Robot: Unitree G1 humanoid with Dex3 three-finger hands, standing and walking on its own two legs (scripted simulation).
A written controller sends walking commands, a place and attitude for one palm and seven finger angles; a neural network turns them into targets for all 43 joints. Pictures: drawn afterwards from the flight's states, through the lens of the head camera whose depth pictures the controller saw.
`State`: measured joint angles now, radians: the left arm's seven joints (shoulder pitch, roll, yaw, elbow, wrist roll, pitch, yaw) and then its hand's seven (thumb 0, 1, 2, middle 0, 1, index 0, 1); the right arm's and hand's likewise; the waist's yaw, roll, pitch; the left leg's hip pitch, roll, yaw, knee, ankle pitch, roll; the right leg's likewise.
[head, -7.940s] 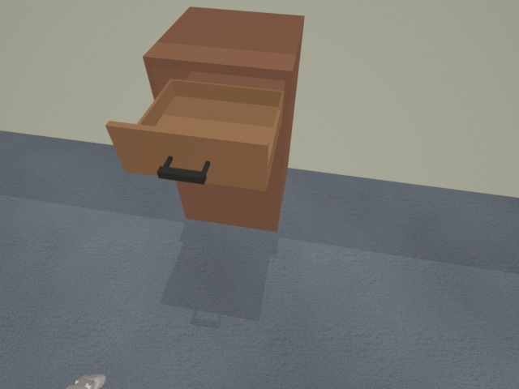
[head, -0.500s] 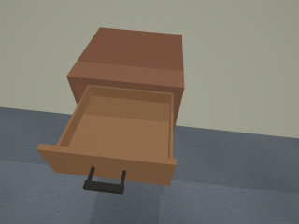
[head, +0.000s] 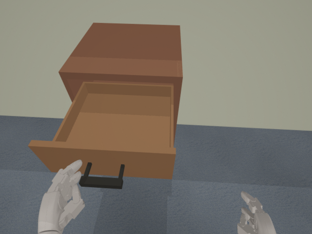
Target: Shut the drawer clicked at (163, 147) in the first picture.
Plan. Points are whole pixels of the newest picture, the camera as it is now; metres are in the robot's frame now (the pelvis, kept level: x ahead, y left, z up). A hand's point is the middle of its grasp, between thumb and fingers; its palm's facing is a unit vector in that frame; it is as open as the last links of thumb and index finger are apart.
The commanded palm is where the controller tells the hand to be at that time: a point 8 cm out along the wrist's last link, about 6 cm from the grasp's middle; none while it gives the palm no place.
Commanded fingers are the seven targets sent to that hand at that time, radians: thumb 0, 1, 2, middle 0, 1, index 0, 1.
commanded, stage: raise the hand and make a fist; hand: left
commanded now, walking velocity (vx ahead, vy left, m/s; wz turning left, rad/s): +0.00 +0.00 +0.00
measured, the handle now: (103, 174) +0.30 +0.17 -0.05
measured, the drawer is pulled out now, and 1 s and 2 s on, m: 0.30 0.30 0.30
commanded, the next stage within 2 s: bring the fist close to the handle in 1.60 s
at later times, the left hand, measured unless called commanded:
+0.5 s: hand (100, 223) +0.16 +0.13 +0.01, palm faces -0.11 -0.99 -0.01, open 4.0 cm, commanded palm +0.11 +0.20 +0.01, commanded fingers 0.00 0.90 0.90 -1.02 -1.19 -1.02 -1.19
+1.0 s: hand (91, 228) +0.14 +0.14 +0.05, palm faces +0.02 -1.00 +0.00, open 3.2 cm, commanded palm +0.09 +0.18 +0.05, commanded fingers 0.00 0.90 0.90 -1.40 -1.60 -1.40 -1.60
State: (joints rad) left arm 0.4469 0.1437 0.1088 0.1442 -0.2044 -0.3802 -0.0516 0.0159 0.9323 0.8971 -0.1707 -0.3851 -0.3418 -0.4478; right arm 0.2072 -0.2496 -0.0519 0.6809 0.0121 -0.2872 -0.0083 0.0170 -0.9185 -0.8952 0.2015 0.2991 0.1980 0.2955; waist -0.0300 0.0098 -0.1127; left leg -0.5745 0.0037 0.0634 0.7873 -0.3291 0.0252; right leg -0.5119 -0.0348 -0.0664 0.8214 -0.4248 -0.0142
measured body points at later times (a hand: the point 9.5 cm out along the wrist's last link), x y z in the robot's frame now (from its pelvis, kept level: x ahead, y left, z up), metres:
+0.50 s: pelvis -0.01 -0.01 -0.05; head +0.03 -0.02 +0.40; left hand +0.16 +0.19 +0.01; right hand +0.17 -0.22 -0.13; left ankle +0.04 +0.10 -0.70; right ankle -0.01 -0.11 -0.70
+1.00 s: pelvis +0.00 +0.01 -0.04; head +0.02 +0.01 +0.41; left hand +0.14 +0.19 +0.05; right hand +0.22 -0.20 -0.09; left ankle +0.04 +0.10 -0.70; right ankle -0.01 -0.11 -0.70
